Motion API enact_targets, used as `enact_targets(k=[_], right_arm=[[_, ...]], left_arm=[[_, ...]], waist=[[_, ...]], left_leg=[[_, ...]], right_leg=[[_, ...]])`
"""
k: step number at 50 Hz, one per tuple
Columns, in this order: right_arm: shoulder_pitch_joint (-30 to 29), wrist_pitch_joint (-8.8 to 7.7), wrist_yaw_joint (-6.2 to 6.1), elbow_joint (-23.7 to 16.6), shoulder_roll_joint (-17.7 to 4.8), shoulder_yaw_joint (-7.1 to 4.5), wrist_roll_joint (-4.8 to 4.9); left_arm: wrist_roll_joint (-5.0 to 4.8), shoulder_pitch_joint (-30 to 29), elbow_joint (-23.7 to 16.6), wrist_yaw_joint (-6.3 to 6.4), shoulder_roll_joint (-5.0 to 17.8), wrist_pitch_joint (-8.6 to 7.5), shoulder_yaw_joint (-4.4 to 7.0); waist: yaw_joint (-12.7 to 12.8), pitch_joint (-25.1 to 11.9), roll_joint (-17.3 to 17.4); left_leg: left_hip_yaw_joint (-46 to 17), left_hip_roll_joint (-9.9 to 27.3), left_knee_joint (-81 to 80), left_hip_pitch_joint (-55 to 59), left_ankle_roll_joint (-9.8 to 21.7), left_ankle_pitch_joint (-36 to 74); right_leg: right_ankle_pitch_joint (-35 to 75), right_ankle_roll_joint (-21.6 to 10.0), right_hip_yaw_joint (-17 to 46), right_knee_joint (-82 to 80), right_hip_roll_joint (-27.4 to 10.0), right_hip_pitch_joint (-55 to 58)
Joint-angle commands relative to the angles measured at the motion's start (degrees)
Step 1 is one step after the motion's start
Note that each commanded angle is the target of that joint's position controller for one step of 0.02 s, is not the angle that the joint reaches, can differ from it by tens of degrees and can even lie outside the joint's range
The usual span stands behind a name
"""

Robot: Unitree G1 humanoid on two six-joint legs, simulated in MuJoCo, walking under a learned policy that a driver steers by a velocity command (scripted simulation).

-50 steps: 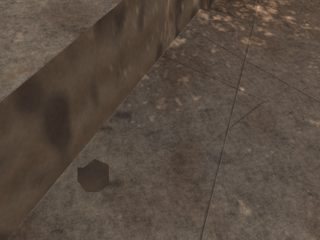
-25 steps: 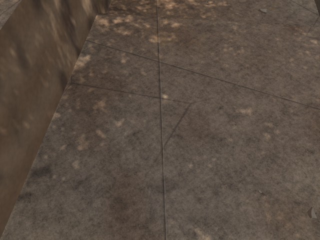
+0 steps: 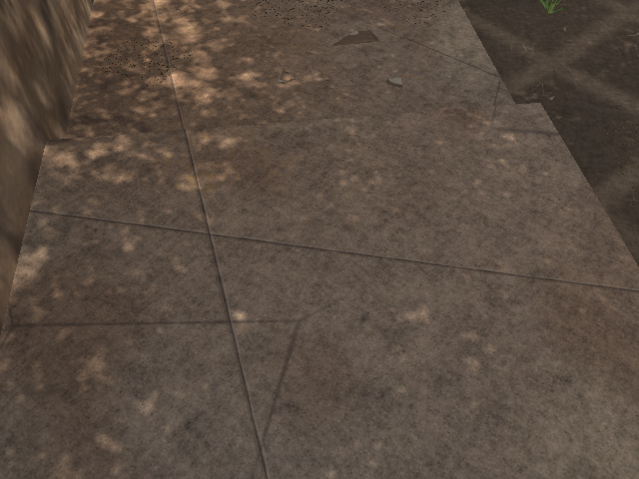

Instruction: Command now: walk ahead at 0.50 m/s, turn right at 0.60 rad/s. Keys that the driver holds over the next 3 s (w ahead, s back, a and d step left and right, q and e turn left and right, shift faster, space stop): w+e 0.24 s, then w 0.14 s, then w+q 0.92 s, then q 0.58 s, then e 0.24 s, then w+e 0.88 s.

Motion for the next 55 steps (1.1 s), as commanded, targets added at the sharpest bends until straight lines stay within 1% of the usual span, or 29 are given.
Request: enact_targets(k=[1,4,8,12,15,18,19,20,21,22,23,24,25,26,28,30,33,38,42,45,47,48,49,50,51,52,53,54,55], right_arm=[[4.64,0.17,-0.59,-1.23,-5.56,-1.47,-0.51],[5.00,-0.49,-0.66,0.34,-6.42,-1.88,0.00],[5.58,-0.15,-0.77,2.13,-8.61,-2.41,-0.07],[7.15,0.62,-1.26,3.97,-10.17,-2.46,0.53],[10.57,1.39,-0.96,6.08,-11.53,-2.65,1.53],[10.63,2.25,-0.95,7.26,-13.87,-3.18,2.56],[9.95,2.59,-1.10,7.53,-14.58,-3.23,2.73],[10.22,2.91,-1.23,7.85,-13.47,-2.57,2.53],[10.82,2.60,-1.21,6.60,-9.74,-0.88,0.72],[17.40,1.43,-0.19,5.49,-3.04,1.46,0.30],[11.85,0.46,0.38,6.47,-9.61,-0.18,2.64],[6.55,0.15,0.63,4.08,-10.77,-0.71,4.18],[5.43,0.12,0.17,4.09,-9.63,-0.52,3.45],[5.47,0.50,-0.11,4.60,-9.41,-0.80,2.33],[9.59,2.26,-0.27,6.30,-7.89,-0.91,2.39],[9.77,3.61,-0.61,6.53,-6.06,-0.77,2.35],[5.84,3.96,-0.80,5.26,-5.31,-0.88,2.06],[-1.87,3.25,0.82,2.68,-3.30,-0.04,1.46],[-7.53,3.12,2.30,-0.96,-2.82,0.43,1.45],[-6.11,3.31,3.17,-2.72,-4.50,-0.40,1.61],[3.53,3.71,2.84,-1.36,-8.12,-2.38,1.86],[12.70,3.91,1.96,0.62,-11.50,-4.24,1.85],[17.91,4.48,0.64,1.42,-17.70,-5.98,1.79],[16.00,3.67,0.87,-0.34,-18.25,-5.42,1.75],[16.20,3.20,1.03,-0.53,-13.73,-4.18,1.35],[13.56,2.77,0.98,-0.61,-11.49,-3.61,1.48],[9.67,2.57,0.98,-1.21,-9.90,-3.11,1.65],[6.74,2.47,0.73,-2.09,-7.86,-2.48,1.34],[5.38,2.51,0.48,-3.08,-7.34,-2.18,0.78]], left_arm=[[0.16,-3.42,-6.25,-0.46,6.42,-0.71,2.05],[-0.14,-4.24,-7.10,-0.82,3.63,0.04,1.49],[0.12,-7.74,-8.20,-1.19,2.97,0.21,1.15],[0.30,-14.92,-10.02,-2.54,1.43,-0.65,0.38],[0.08,-18.90,-11.95,-3.43,0.75,-0.88,-0.03],[0.63,-17.23,-12.52,-3.66,3.11,-0.87,0.99],[0.93,-11.93,-11.28,-3.48,4.97,-0.73,2.06],[0.97,-2.65,-8.39,-2.98,7.60,-0.60,3.61],[1.10,7.19,-6.38,-1.84,12.33,-0.10,5.04],[1.23,5.76,-6.55,-1.69,16.22,-0.58,4.75],[1.44,6.53,-7.03,-2.07,10.63,-1.32,3.44],[1.72,3.64,-6.10,-2.22,9.08,-1.94,2.68],[1.51,-0.09,-5.66,-2.26,7.57,-2.43,2.18],[1.64,-3.20,-5.51,-2.37,5.60,-2.81,1.68],[2.10,-5.99,-5.11,-2.31,3.69,-3.99,1.34],[2.17,-6.54,-3.69,-2.11,3.86,-5.14,1.55],[2.81,-5.40,-1.66,-1.30,4.29,-5.51,1.83],[2.31,-4.01,0.57,-0.37,5.97,-5.16,2.16],[1.34,-0.61,3.13,0.04,7.26,-3.55,2.76],[0.88,-1.77,3.28,0.73,9.27,-2.01,3.27],[0.65,-3.20,2.94,1.31,10.74,-1.03,3.49],[0.41,-4.20,2.61,1.54,10.47,-1.09,3.17],[2.19,-0.27,0.69,1.17,5.09,-2.16,1.55],[2.08,0.70,-0.90,0.16,1.49,-4.49,-0.24],[-0.14,-6.42,-2.20,-0.88,6.16,-6.31,0.85],[-1.06,-9.39,-3.44,-1.15,6.37,-7.19,0.69],[0.17,-9.76,-3.06,-0.74,5.93,-7.47,0.71],[1.50,-9.20,-2.60,-0.39,6.78,-7.04,1.29],[1.86,-8.00,-2.46,-0.46,6.84,-6.26,1.53]], waist=[[-2.97,-0.72,7.41],[-2.41,0.24,7.90],[-2.98,0.80,6.00],[-5.79,2.76,5.30],[-6.77,4.44,5.05],[-3.57,2.72,7.02],[0.23,-0.74,7.62],[5.19,-5.97,6.51],[8.61,-13.54,-0.61],[2.19,-21.90,-13.19],[6.61,-22.80,-4.65],[5.87,-12.90,-3.99],[3.28,-8.09,-1.11],[1.28,-4.97,-1.52],[-1.69,-3.91,-2.94],[-2.68,-1.69,-1.89],[-1.88,1.22,-1.12],[1.00,4.01,-0.14],[2.99,5.77,0.35],[0.53,2.44,-2.25],[-5.31,-3.74,-3.80],[-10.52,-8.34,-1.78],[-8.80,-14.00,10.54],[-5.82,-22.08,14.23],[-9.33,-19.26,8.04],[-7.97,-11.54,5.66],[-4.93,-6.34,1.31],[-2.81,-4.15,1.90],[-1.26,-3.42,3.35]], left_leg=[[-19.41,17.21,-15.73,16.71,8.22,-2.22],[-12.05,16.56,-18.96,14.24,9.42,4.05],[-4.46,16.80,-20.17,16.69,9.84,11.84],[3.14,15.64,-19.82,18.46,7.69,14.91],[4.12,17.46,-19.37,21.66,7.68,16.81],[5.78,18.96,-13.07,25.77,6.90,36.27],[7.36,18.17,-5.76,25.61,5.95,45.42],[9.20,16.02,5.55,20.08,4.50,46.58],[9.35,13.23,24.01,4.56,2.30,24.93],[2.43,2.31,43.05,-14.85,-0.29,-23.94],[-7.38,3.44,48.66,-18.70,0.48,-24.01],[-6.63,5.49,48.28,-22.47,0.96,-19.55],[-6.05,8.30,43.98,-20.72,0.82,-14.11],[-5.90,9.73,40.78,-18.46,0.24,-10.60],[-6.61,10.87,38.99,-12.83,-0.75,-5.56],[-7.05,10.64,37.09,-13.68,-1.75,-2.68],[-8.70,9.71,30.33,-18.97,-2.68,5.22],[-4.05,8.18,14.20,-18.17,-1.68,17.10],[-0.92,7.25,8.20,-21.94,0.56,12.42],[3.79,3.25,7.10,-16.12,3.51,3.80],[6.01,-1.13,6.75,-2.72,6.51,-0.29],[3.62,-2.09,2.16,12.29,8.96,3.55],[-18.73,11.08,2.24,33.21,15.93,3.54],[-48.94,21.11,-7.82,44.47,25.10,-4.20],[-44.57,19.98,-11.36,43.27,21.77,-6.37],[-36.25,18.04,-11.84,35.34,19.40,-4.13],[-30.13,15.45,-12.22,26.17,17.44,1.44],[-25.70,13.54,-13.15,19.58,16.51,7.39],[-23.87,12.22,-14.38,15.17,16.38,10.65]], right_leg=[[6.41,0.79,1.14,3.45,-7.94,-19.26],[8.77,1.43,-0.70,0.13,-9.17,-19.44],[17.36,2.46,-1.43,-8.50,-9.69,-22.05],[26.66,1.46,-5.59,-21.88,-8.51,-18.71],[23.47,-0.31,-7.35,-28.01,-7.21,-16.74],[15.55,-3.50,-10.15,-31.87,-3.55,-10.06],[15.52,-4.99,-11.53,-34.10,-1.40,-2.00],[19.33,-6.80,-11.96,-37.22,0.48,12.99],[23.78,-9.99,1.30,-34.70,-9.74,32.93],[13.90,-19.52,31.19,-42.05,-25.02,45.85],[11.01,-18.21,33.16,-46.33,-25.64,43.16],[15.83,-15.63,22.55,-47.35,-23.72,35.50],[20.93,-13.42,14.93,-48.13,-20.90,27.42],[24.08,-12.21,9.78,-49.94,-18.69,21.34],[25.22,-11.47,4.22,-54.44,-16.99,15.10],[28.14,-11.43,-0.43,-57.23,-16.77,12.53],[30.51,-10.22,-6.33,-58.84,-15.92,13.75],[30.94,-7.75,-13.93,-60.30,-15.32,16.75],[37.20,-7.25,-16.19,-56.67,-18.17,25.96],[60.13,-5.57,-18.30,-48.18,-18.80,29.82],[73.17,-3.85,-19.33,-33.53,-17.75,28.16],[66.10,-1.67,-20.29,-20.02,-15.26,20.47],[28.64,1.89,-19.79,1.14,-8.78,-1.62],[-9.33,3.33,-6.84,15.22,1.85,-17.63],[-6.34,1.74,0.08,16.48,-1.90,-23.89],[-1.37,0.49,-0.88,12.19,-4.40,-25.24],[2.17,0.51,-1.52,6.41,-6.80,-22.79],[4.43,1.03,-1.69,2.14,-8.38,-18.67],[5.86,1.66,-1.63,0.44,-8.99,-15.29]])
Next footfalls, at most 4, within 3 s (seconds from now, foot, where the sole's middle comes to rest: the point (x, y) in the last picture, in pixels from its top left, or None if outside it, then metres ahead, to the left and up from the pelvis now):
0.40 right None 0.35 -0.19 -0.77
0.96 left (342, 387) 0.69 -0.01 -0.77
1.42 right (404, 277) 1.00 -0.17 -0.77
1.88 left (311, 316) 0.87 0.07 -0.77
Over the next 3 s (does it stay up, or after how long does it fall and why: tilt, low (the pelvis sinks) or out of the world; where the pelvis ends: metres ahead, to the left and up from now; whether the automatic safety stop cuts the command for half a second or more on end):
stays up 1.23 0.04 0.01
